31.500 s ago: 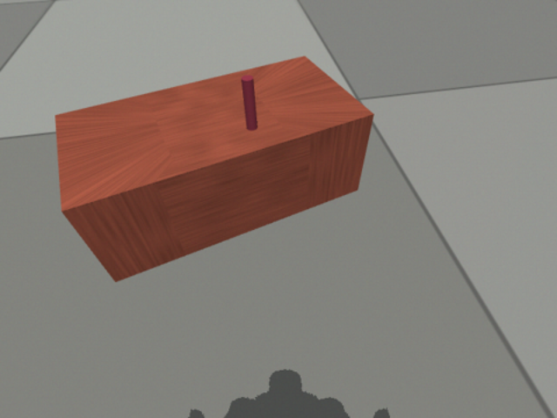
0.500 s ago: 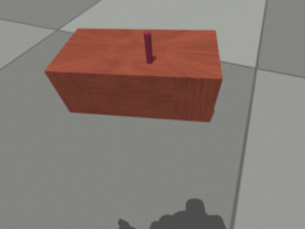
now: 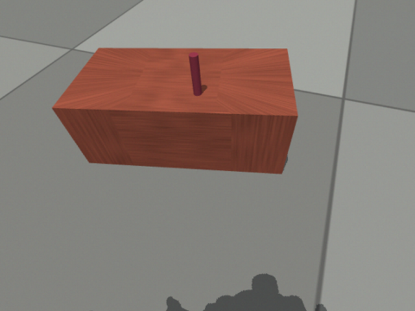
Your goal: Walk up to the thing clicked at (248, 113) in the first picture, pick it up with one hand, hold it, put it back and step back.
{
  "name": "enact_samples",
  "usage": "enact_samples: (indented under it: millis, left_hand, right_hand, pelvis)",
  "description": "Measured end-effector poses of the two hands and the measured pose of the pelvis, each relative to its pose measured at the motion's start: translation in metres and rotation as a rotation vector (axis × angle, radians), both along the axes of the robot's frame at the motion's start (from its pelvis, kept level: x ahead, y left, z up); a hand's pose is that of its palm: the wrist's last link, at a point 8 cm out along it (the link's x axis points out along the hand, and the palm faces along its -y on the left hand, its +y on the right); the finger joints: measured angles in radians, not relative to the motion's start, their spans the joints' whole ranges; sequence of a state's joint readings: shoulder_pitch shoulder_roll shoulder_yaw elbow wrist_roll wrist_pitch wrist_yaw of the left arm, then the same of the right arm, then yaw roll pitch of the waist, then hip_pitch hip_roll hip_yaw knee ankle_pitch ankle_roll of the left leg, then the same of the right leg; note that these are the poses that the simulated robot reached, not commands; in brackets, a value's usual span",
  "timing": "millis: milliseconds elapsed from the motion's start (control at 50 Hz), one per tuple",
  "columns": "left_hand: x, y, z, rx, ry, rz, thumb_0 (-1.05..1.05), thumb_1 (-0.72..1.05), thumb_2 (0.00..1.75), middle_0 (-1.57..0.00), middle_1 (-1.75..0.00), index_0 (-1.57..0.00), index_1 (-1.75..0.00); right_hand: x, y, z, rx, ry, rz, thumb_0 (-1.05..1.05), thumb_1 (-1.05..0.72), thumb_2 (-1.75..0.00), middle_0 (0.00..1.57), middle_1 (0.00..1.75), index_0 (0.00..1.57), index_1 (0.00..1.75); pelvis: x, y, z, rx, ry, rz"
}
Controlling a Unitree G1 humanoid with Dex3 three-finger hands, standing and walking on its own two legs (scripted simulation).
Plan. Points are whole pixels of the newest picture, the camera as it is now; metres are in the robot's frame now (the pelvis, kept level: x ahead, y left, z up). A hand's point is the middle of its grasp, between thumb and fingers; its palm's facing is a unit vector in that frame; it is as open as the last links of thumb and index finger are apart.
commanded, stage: step back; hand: left
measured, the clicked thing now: (195, 75) +1.14 +0.14 -0.21
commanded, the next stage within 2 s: stand in 0.28 s
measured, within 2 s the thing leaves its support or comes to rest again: neither
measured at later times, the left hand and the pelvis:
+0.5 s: hand out of the picture +0.12 +0.26 -0.14, palm faces -0.01 -0.94 -0.34, open 7.4 cm; pelvis +0.02 +0.01 +0.02, yaw -1 degrees
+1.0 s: hand out of the picture +0.07 +0.24 -0.13, palm faces -0.04 -0.94 -0.35, open 7.4 cm; pelvis -0.01 -0.01 +0.02, yaw -1 degrees
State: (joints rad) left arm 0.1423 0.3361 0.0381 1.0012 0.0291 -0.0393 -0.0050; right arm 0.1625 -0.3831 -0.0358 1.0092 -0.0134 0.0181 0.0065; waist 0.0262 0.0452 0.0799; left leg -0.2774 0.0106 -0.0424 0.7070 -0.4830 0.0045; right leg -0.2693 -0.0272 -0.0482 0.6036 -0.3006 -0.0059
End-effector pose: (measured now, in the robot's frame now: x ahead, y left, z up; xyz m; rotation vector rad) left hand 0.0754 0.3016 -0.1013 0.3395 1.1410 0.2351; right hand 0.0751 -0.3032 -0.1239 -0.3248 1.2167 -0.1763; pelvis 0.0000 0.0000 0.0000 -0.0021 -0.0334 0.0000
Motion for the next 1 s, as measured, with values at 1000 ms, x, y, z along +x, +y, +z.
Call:
enact_samples:
  millis: [1000]
  left_hand:
    - [-0.011,-0.015,0.006,-0.032,0.095,-0.013,0.01,0.9,0.9,-0.2,-0.3,-0.2,-0.3]
  right_hand:
    - [-0.024,-0.004,0.016,0.027,0.035,-0.044,0.0,-0.9,-0.9,0.21,0.3,0.21,0.3]
  pelvis:
    - [-0.005,-0.011,0.02,0.002,-0.025,-0.018]
